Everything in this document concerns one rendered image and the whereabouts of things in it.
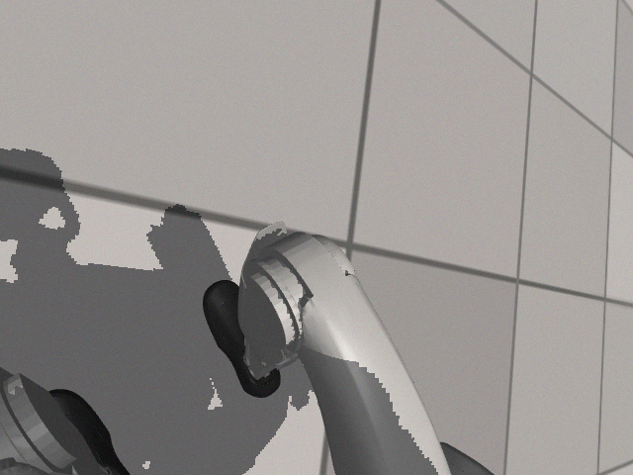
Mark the right robot hand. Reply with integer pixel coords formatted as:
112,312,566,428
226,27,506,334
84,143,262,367
440,442,495,475

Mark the left robot foot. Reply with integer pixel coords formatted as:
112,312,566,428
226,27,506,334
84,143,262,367
49,389,131,475

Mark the right robot foot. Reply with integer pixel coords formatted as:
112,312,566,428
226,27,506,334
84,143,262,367
203,280,281,398

